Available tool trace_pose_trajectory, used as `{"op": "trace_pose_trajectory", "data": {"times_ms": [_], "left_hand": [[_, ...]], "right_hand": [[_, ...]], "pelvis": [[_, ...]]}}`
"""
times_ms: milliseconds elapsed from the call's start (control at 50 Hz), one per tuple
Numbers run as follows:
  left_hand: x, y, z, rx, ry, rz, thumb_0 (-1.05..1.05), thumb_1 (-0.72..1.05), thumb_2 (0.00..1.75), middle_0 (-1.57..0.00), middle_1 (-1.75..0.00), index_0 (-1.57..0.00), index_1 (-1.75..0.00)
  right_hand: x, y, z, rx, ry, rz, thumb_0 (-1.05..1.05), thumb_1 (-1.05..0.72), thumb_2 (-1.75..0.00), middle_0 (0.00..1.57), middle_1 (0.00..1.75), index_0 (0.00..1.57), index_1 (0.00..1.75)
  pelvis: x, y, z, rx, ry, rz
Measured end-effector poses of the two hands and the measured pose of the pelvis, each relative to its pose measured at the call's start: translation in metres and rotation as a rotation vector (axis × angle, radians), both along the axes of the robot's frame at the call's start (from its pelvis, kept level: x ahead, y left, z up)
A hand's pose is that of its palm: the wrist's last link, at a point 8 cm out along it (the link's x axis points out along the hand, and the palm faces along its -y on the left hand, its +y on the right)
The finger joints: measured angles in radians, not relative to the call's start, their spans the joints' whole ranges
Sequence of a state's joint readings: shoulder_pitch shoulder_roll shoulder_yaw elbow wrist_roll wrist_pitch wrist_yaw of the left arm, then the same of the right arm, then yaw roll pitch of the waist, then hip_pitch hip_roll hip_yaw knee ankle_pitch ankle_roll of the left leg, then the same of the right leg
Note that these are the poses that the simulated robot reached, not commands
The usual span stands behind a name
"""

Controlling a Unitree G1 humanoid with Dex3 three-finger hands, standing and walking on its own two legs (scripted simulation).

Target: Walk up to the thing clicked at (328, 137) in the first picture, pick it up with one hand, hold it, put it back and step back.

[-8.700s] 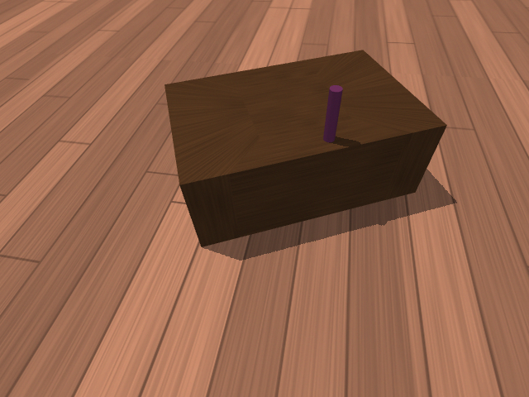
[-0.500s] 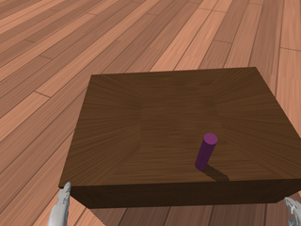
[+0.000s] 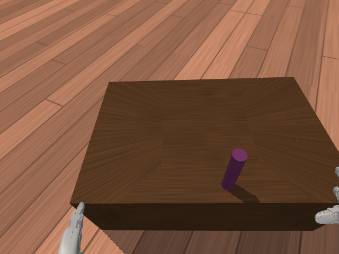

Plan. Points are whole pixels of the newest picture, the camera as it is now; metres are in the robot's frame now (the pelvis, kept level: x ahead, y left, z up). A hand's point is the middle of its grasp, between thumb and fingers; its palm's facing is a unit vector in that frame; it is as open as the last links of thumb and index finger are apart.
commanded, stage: go down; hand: right
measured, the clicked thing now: (232, 171) +0.43 -0.16 -0.20
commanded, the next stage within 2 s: approach in 1.10 s
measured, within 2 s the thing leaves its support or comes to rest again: neither
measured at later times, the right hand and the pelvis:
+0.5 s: hand (337, 170) +0.32 -0.34 +0.03, palm faces +0.18 +0.98 -0.12, open 17.6 cm; pelvis +0.00 +0.00 +0.01, yaw +1 degrees
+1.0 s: hand out of the picture +0.34 -0.35 +0.05, palm faces +0.18 +0.98 -0.09, open 17.7 cm; pelvis +0.00 +0.00 +0.01, yaw +1 degrees
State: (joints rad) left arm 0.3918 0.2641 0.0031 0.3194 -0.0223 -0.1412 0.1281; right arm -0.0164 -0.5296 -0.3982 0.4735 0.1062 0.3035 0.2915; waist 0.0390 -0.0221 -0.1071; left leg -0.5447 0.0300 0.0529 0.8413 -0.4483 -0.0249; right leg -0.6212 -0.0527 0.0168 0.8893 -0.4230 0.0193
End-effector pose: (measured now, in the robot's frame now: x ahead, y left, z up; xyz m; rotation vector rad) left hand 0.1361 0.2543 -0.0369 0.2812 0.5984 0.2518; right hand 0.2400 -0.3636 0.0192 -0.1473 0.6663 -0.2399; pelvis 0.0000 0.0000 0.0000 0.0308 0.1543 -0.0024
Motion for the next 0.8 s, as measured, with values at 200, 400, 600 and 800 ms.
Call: {"op": "trace_pose_trajectory", "data": {"times_ms": [200,400,600,800], "left_hand": [[-0.007,0.01,0.003,0.032,0.034,0.002,-0.01,-0.53,0.06,-0.06,-0.06,-0.06,-0.06],[-0.009,0.011,-0.003,0.049,0.078,-0.001,-0.01,-0.53,0.06,-0.06,-0.05,-0.06,-0.06],[-0.007,0.008,-0.001,0.042,0.08,0.001,-0.01,-0.52,0.06,-0.06,-0.05,-0.06,-0.06],[-0.004,0.009,-0.001,0.054,0.1,-0.003,-0.01,-0.51,0.06,-0.06,-0.05,-0.06,-0.06]], "right_hand": [[0.021,-0.013,0.011,0.029,-0.094,0.006,-0.01,0.54,-0.05,0.04,0.05,0.04,0.05],[0.043,-0.023,0.022,0.046,-0.18,0.032,-0.01,0.56,-0.05,0.04,0.05,0.04,0.05],[0.056,-0.029,0.029,0.058,-0.225,0.031,-0.02,0.57,-0.05,0.04,0.05,0.04,0.05],[0.067,-0.033,0.032,0.063,-0.265,0.044,-0.02,0.59,-0.05,0.04,0.05,0.04,0.05]], "pelvis": [[-0.004,0.0,0.004,-0.003,-0.003,0.008],[-0.006,0.001,0.006,0.0,0.017,0.009],[-0.003,0.002,0.008,-0.001,0.025,0.012],[-0.001,0.002,0.008,0.002,0.036,0.012]]}}
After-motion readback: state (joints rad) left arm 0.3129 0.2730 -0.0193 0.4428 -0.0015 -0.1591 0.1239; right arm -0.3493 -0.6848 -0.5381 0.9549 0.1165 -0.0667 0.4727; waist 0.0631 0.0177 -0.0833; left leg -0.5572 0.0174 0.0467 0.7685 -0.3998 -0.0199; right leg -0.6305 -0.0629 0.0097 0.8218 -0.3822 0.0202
